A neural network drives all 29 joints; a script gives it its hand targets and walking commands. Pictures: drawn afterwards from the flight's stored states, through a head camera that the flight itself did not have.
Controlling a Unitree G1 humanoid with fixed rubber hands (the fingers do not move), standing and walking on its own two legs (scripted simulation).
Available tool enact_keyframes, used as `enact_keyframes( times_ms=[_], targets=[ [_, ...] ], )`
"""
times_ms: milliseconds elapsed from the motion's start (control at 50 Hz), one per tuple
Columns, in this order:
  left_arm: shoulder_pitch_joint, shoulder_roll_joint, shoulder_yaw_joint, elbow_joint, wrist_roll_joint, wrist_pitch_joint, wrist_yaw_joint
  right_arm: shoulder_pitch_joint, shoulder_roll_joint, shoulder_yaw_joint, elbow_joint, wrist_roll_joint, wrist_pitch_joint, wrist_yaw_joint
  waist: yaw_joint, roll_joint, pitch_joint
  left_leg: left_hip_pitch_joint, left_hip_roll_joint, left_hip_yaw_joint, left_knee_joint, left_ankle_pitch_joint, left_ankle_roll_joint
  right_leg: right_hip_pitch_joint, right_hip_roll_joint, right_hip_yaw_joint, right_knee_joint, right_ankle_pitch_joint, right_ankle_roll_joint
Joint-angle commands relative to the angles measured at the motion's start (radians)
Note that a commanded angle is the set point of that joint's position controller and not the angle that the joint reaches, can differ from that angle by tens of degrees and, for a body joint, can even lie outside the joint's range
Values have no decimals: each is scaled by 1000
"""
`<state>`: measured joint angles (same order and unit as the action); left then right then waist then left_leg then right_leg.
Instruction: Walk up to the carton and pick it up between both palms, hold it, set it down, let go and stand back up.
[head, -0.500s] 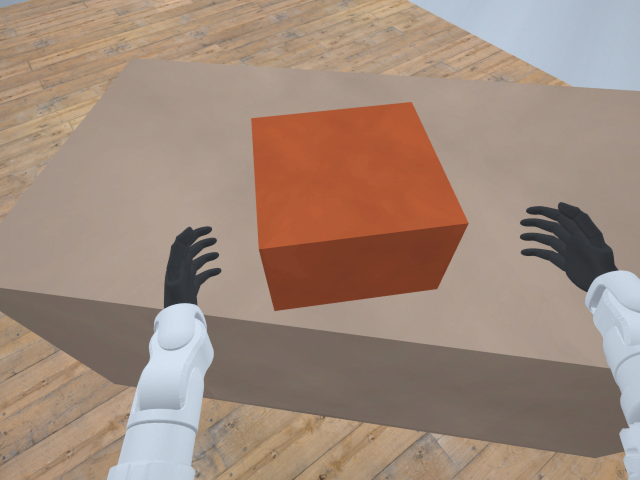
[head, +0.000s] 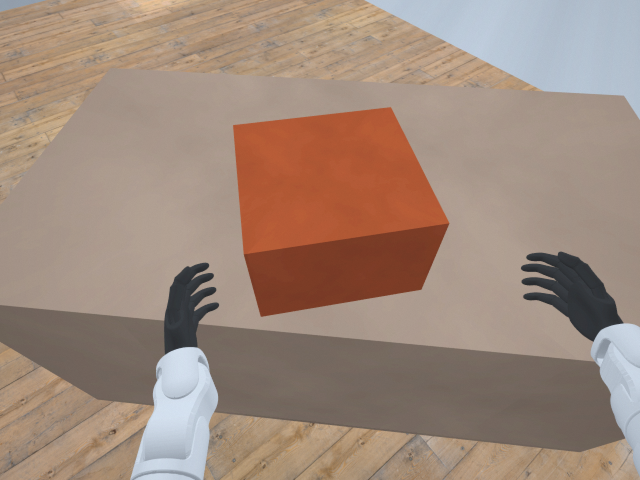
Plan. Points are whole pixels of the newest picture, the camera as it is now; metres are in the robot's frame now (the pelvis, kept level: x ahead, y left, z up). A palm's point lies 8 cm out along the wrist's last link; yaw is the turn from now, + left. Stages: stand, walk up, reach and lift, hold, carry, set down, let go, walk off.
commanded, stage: set down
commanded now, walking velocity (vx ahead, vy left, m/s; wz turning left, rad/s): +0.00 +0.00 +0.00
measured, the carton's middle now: (328, 208) +0.53 +0.04 -0.03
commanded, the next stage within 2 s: let go in 1.86 s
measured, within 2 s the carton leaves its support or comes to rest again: neither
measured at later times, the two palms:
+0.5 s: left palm (188, 372) +0.22 +0.19 +0.01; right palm (615, 378) +0.25 -0.32 +0.01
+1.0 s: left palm (185, 394) +0.20 +0.19 -0.02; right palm (618, 439) +0.20 -0.32 -0.02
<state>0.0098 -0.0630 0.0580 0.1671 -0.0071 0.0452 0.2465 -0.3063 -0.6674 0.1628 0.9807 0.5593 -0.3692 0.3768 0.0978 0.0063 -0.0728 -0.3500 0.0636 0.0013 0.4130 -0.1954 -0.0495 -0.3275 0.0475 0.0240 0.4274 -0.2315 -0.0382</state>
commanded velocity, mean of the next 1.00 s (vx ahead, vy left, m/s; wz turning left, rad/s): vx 0.00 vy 0.00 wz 0.00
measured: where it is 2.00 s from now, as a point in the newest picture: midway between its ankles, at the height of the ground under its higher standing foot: outside the picture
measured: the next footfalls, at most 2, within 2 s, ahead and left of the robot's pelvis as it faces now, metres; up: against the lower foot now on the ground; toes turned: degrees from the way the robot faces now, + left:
none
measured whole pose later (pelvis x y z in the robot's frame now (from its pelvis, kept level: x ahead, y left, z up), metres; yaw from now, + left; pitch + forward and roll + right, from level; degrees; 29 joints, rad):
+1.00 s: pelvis +0.00 +0.01 +0.00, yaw -2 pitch +4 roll +0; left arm 0.22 -0.03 0.01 0.28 -0.01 -0.07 0.25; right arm 0.01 -0.61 0.15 0.98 0.53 -0.46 0.37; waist 0.05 -0.01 -0.07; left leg -0.30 0.04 0.01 0.49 -0.25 -0.04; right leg -0.29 0.04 0.07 0.50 -0.27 -0.02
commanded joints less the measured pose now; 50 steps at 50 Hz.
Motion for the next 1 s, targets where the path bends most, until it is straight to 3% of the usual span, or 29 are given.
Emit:
enact_keyframes(
  times_ms=[0,40,60,80,160,220,260,320,340,440,460,500,520,580,600,620,640,680,700,740,820,840,860,880,900,920,940,960,980],
  targets=[
    [-127,4,-31,-162,8,-56,6,-160,-211,-61,-109,11,-56,2,-18,-125,-256,94,-67,12,17,185,65,133,9,61,-14,354,-31],
    [-40,-3,-31,-154,19,-74,2,-73,-228,-48,-76,19,-77,5,-30,-121,-262,133,-67,16,21,231,60,139,13,55,-2,423,-35],
    [-125,27,-22,-140,5,-80,8,-157,-245,-63,-72,22,-83,4,-36,-114,-253,91,-73,17,13,194,62,129,15,47,0,385,-32],
    [-6,-18,-41,-114,10,-85,9,-55,-225,-36,-69,28,-90,6,-28,-137,-223,108,-69,6,30,218,60,127,24,47,1,391,-29],
    [-80,29,-23,-122,5,-104,20,-122,-245,-52,-81,28,-109,10,-21,-166,-224,84,-73,19,36,170,72,96,18,64,-7,323,-30],
    [17,-18,-47,-91,9,-108,27,-32,-234,-28,-49,34,-111,17,-20,-150,-199,110,-65,11,32,172,69,85,11,69,-7,307,-34],
    [-13,6,-39,-78,7,-106,25,-64,-241,-18,-73,36,-114,15,-1,-171,-209,114,-60,21,26,163,71,56,16,68,-20,269,-36],
    [-14,4,-45,-124,-1,-113,28,-33,-254,-32,-60,53,-120,24,-22,-144,-215,135,-60,9,30,172,68,41,15,62,-10,287,-40],
    [-41,24,-31,-87,-6,-117,27,-53,-234,-22,-80,47,-118,18,-13,-175,-176,94,-69,31,30,133,72,61,13,73,-20,257,-38],
    [65,-8,-60,-107,0,-130,35,35,-237,-26,-57,60,-123,25,-23,-130,-180,151,-64,4,41,118,62,28,10,73,-12,220,-39],
    [50,-12,-75,-76,5,-127,29,31,-242,-37,-19,47,-121,32,-43,-131,-146,142,-57,7,25,87,60,0,10,71,-12,186,-48],
    [53,11,-64,-88,1,-131,34,31,-215,-33,-37,39,-118,23,-23,-154,-119,148,-66,20,39,45,64,-2,-1,79,-30,124,-40],
    [41,19,-68,-82,2,-132,32,23,-212,-50,-58,20,-120,17,-35,-157,-134,139,-61,15,44,29,62,-16,-3,81,-30,107,-38],
    [65,-6,-92,-122,-11,-158,53,46,-232,-52,-33,47,-138,31,-34,-109,-146,153,-55,-2,63,46,52,-20,6,65,6,115,-41],
    [93,4,-87,-44,-3,-144,39,96,-197,-29,-19,35,-125,24,-39,-127,-110,132,-64,2,68,13,59,-17,-6,92,3,116,-41],
    [58,27,-72,-96,-4,-147,42,56,-215,-47,-58,33,-126,20,-29,-147,-133,125,-63,16,67,29,57,-1,-6,85,-3,108,-38],
    [75,2,-94,-124,-22,-154,50,52,-232,-57,-76,43,-137,27,-44,-121,-149,135,-54,0,62,40,52,-23,3,66,9,119,-42],
    [126,16,-90,-66,-14,-148,39,127,-203,-45,-43,24,-133,21,-43,-141,-108,123,-59,0,63,28,57,-11,-2,75,14,162,-38],
    [100,37,-69,-57,-11,-147,36,109,-198,-36,-44,36,-131,15,-25,-159,-124,117,-66,23,65,38,61,6,-8,79,5,154,-35],
    [93,29,-70,-30,-8,-143,26,135,-184,-34,-17,19,-122,9,-54,-152,-88,121,-69,11,73,29,57,2,-3,80,3,146,-40],
    [134,24,-64,-46,-8,-144,23,157,-190,-54,-74,11,-124,3,-52,-158,-122,139,-60,14,60,77,54,12,-7,70,-5,183,-36],
    [105,29,-62,13,-6,-130,9,172,-174,-51,-36,-13,-114,-10,-70,-153,-92,150,-66,14,59,57,52,-4,0,68,-14,163,-36],
    [152,37,-61,32,4,-119,-2,213,-163,-37,-48,-22,-106,-16,-49,-152,-94,165,-68,14,56,84,53,26,-5,61,-31,183,-38],
    [113,29,-64,-160,-10,-156,33,158,-233,-97,-116,3,-137,5,-36,-98,-171,205,-57,-10,54,153,36,11,12,24,-16,190,-34],
    [134,33,-60,1,0,-140,14,209,-168,-73,-23,-14,-122,-6,-74,-126,-102,186,-61,2,47,107,42,-3,7,48,-8,217,-48],
    [128,30,-46,12,9,-140,13,189,-160,-65,-62,-20,-126,-8,-44,-122,-117,176,-62,13,59,127,45,32,-1,51,-26,215,-48],
    [168,40,-58,63,-1,-126,-7,237,-137,-53,-36,-32,-112,-22,-65,-160,-65,152,-65,30,49,96,51,26,-6,66,-35,217,-35],
    [158,61,-39,-25,2,-143,0,222,-157,-83,-94,-30,-130,-16,-38,-137,-121,173,-64,23,52,135,41,52,-6,55,-34,227,-36],
    [142,42,-44,-54,5,-153,11,211,-180,-95,-84,-17,-135,-14,-49,-106,-133,193,-63,12,55,157,36,33,3,44,-31,235,-39]
  ],
)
